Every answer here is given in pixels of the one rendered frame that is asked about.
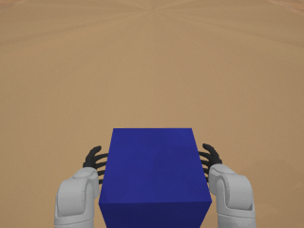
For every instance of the left robot hand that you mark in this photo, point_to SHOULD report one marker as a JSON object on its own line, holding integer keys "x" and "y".
{"x": 90, "y": 161}

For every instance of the right robot hand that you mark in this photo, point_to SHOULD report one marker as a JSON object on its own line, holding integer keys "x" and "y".
{"x": 213, "y": 158}

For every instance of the carton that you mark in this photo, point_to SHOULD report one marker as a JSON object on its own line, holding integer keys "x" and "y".
{"x": 154, "y": 178}

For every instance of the robot right forearm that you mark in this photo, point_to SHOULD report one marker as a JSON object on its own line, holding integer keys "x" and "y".
{"x": 234, "y": 197}

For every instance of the robot left forearm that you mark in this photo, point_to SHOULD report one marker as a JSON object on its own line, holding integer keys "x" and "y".
{"x": 75, "y": 200}

